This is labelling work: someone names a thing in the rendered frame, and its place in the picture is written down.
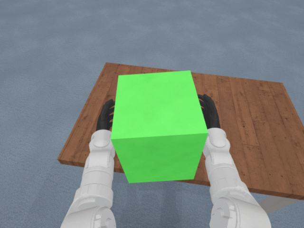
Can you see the left robot forearm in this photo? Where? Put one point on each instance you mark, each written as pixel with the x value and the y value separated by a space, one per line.
pixel 96 185

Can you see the carton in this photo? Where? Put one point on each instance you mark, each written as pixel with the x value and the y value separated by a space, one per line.
pixel 158 130

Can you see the right robot hand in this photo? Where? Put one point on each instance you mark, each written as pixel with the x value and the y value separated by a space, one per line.
pixel 209 111

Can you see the robot left upper arm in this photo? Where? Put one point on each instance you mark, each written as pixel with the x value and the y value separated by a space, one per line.
pixel 95 217

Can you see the table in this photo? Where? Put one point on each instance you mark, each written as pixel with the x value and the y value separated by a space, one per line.
pixel 265 133

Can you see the robot right upper arm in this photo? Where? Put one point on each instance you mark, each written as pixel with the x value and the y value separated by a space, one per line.
pixel 229 212

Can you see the left robot hand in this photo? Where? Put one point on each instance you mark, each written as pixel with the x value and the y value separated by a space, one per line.
pixel 104 118

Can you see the right robot forearm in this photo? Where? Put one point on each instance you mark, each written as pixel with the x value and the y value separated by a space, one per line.
pixel 221 170

